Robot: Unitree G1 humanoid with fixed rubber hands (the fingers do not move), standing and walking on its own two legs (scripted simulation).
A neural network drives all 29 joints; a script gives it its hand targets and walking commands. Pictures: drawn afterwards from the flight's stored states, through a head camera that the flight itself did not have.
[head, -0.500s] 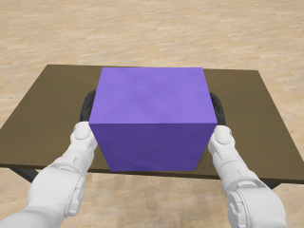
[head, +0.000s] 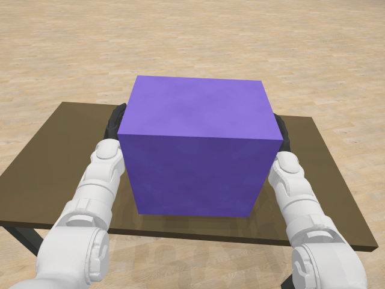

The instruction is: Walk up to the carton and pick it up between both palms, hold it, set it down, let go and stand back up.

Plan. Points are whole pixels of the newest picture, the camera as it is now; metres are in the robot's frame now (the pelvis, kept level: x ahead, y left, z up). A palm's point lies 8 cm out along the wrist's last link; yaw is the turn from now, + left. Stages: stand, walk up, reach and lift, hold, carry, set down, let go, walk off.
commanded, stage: reach and lift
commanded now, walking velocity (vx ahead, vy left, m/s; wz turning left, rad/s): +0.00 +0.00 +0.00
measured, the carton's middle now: (196, 151) +0.41 -0.01 +0.10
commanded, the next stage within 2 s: hold in 1.42 s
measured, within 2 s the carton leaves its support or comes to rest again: neither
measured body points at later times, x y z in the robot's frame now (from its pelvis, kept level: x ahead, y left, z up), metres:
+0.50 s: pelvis -0.01 +0.00 +0.00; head -0.04 +0.01 +0.45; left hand +0.37 +0.18 +0.16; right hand +0.36 -0.18 +0.14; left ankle -0.01 +0.12 -0.75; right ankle +0.02 -0.14 -0.75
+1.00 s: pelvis -0.01 -0.01 +0.00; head -0.04 +0.01 +0.45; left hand +0.38 +0.17 +0.17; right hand +0.37 -0.19 +0.16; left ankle -0.01 +0.12 -0.75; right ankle +0.02 -0.14 -0.75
